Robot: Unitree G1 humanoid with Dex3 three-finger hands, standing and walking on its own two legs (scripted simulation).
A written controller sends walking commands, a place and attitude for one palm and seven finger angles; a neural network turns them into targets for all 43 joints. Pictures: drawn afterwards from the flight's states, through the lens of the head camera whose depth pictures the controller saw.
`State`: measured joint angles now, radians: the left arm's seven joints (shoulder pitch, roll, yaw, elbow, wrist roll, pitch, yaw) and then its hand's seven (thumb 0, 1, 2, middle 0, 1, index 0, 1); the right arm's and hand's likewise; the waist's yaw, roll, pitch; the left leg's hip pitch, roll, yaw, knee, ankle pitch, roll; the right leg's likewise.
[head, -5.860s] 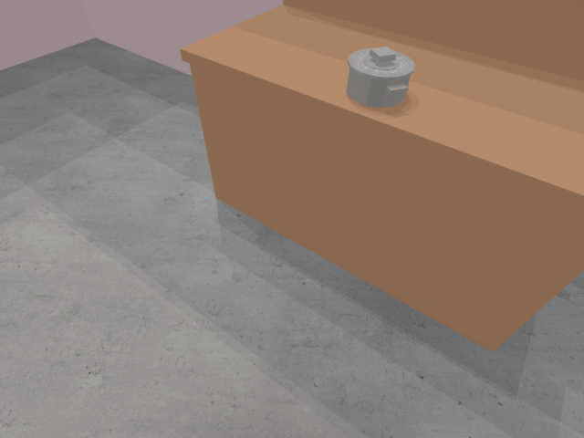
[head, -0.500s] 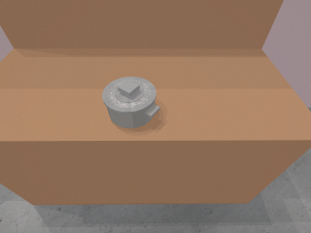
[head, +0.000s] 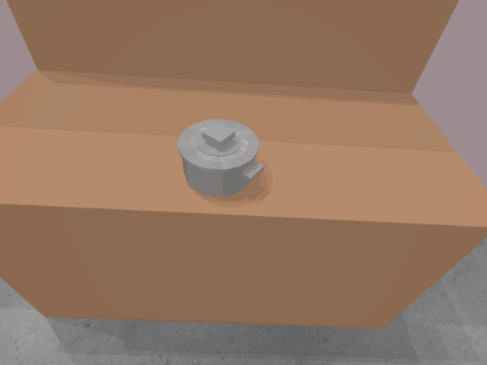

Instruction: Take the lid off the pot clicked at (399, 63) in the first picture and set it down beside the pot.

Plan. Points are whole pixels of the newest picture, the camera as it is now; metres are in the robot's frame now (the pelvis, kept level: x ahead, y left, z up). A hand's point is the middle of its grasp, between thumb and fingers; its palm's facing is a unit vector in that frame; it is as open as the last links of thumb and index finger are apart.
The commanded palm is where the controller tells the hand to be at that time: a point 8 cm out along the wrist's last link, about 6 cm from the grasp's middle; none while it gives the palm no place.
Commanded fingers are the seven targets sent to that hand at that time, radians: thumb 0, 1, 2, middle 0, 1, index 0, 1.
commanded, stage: look again from close up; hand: left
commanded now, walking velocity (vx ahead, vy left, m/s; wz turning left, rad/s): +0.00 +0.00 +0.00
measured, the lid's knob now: (218, 134) +0.56 +0.09 +0.08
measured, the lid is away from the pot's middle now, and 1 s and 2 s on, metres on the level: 0.00 0.00 0.00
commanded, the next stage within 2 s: shuffle to correct the standing spot in 0.42 s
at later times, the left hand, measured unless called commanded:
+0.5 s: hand out of the picture -0.04 +0.17 -0.18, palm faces +0.04 -0.99 -0.14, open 7.4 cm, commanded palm none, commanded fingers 0.00 0.90 0.90 -0.20 -0.30 -0.20 -0.30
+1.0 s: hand out of the picture -0.01 +0.13 -0.18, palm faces +0.05 -0.99 -0.14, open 7.4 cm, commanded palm none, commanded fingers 0.00 0.90 0.90 -0.20 -0.30 -0.20 -0.30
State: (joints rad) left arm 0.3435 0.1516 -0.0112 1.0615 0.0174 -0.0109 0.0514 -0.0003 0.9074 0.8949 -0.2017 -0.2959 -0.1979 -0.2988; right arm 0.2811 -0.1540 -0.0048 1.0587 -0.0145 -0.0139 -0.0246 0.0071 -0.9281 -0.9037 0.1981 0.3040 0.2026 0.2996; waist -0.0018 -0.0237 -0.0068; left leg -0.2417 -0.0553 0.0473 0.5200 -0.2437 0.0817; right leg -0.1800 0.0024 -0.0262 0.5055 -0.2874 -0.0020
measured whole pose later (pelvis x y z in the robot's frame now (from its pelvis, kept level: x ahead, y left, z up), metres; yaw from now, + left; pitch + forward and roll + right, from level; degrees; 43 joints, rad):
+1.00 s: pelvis +0.04 -0.02 +0.00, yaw +0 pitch +0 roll +0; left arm 0.41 0.13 0.01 1.10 0.02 -0.02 0.02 0.00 0.91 0.90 -0.20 -0.30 -0.20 -0.30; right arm 0.34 -0.11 -0.03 1.11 -0.01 -0.02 -0.02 0.00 -0.91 -0.90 0.20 0.30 0.20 0.30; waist 0.00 -0.02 -0.01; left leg -0.25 -0.03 0.04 0.54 -0.30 0.06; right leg -0.18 0.02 -0.03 0.51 -0.34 -0.03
